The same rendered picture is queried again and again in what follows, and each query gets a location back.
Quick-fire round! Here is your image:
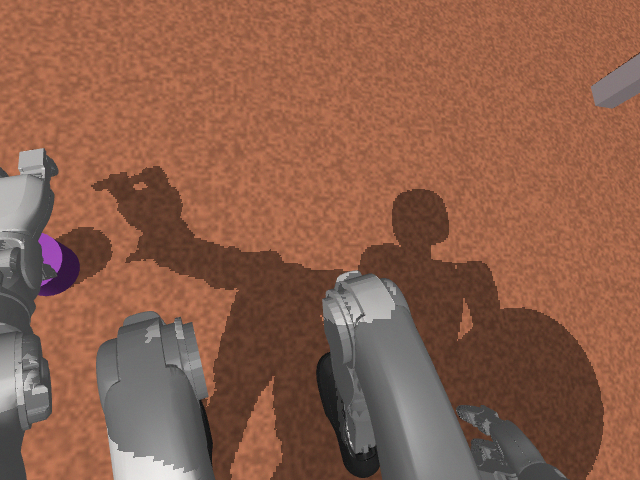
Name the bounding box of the tin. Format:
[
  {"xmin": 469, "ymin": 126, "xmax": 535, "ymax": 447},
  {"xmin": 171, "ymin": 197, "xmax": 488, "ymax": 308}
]
[{"xmin": 38, "ymin": 233, "xmax": 80, "ymax": 296}]

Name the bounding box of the right robot arm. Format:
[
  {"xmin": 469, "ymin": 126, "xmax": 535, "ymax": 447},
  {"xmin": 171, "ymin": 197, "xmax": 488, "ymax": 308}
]
[{"xmin": 518, "ymin": 463, "xmax": 569, "ymax": 480}]

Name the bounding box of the right robot foot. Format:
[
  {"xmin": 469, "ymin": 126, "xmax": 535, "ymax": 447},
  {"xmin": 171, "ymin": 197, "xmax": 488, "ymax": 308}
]
[{"xmin": 316, "ymin": 352, "xmax": 380, "ymax": 478}]

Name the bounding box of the left robot arm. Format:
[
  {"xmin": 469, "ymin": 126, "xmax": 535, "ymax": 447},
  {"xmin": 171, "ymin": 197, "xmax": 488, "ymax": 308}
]
[{"xmin": 0, "ymin": 232, "xmax": 52, "ymax": 480}]

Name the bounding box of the right robot hand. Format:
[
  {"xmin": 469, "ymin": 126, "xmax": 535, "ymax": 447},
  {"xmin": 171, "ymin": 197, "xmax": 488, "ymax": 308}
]
[{"xmin": 456, "ymin": 405, "xmax": 546, "ymax": 480}]

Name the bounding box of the left robot hand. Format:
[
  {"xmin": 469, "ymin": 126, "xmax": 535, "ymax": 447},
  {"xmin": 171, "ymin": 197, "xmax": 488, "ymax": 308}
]
[{"xmin": 0, "ymin": 148, "xmax": 59, "ymax": 281}]

